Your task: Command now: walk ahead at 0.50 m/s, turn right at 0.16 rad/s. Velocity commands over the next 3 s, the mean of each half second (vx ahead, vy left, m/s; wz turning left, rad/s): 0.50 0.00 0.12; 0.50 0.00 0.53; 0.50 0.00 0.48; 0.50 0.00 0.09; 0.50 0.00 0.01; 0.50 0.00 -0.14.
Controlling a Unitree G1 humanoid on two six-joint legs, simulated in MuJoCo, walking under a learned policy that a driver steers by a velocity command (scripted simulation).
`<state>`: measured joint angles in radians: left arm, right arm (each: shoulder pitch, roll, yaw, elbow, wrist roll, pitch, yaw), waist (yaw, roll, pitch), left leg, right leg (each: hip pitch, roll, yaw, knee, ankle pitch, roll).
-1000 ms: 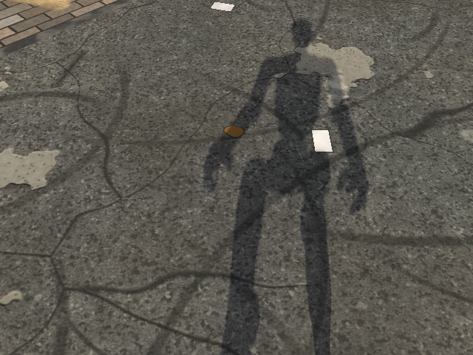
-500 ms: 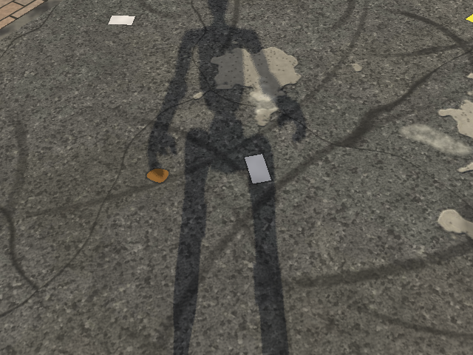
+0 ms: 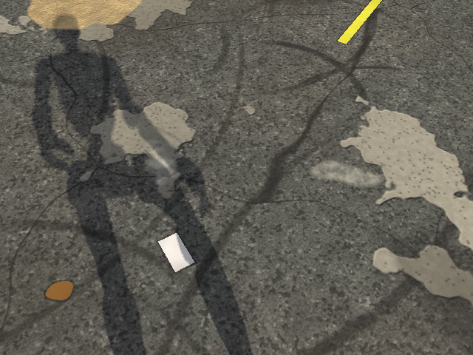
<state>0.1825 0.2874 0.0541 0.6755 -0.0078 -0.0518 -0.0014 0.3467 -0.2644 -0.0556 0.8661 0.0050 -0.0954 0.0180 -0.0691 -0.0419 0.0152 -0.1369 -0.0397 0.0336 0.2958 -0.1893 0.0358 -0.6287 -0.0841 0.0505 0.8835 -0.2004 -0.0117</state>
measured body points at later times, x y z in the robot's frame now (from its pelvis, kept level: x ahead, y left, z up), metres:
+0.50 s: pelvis +0.27 -0.06 +0.00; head +0.29 -0.07 +0.45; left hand +0.29 +0.22 -0.11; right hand +0.43 -0.32 -0.11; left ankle +0.37 +0.12 -0.67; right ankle +0.24 -0.15 -0.75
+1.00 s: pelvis +0.54 +0.04 +0.00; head +0.56 +0.07 +0.45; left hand +0.60 +0.37 -0.09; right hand +0.72 -0.18 -0.11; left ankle +0.51 +0.10 -0.75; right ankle +0.70 -0.10 -0.67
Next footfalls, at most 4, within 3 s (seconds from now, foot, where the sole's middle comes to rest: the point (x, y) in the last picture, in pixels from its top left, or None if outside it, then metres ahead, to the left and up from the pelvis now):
0.20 right None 0.28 -0.15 -0.78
0.74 left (187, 336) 0.55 0.12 -0.78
1.22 right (210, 233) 0.88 0.04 -0.78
1.72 left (98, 227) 0.93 0.41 -0.78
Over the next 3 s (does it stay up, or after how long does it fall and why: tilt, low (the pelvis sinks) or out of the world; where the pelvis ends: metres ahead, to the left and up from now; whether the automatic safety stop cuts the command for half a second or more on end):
stays up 1.40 0.70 0.00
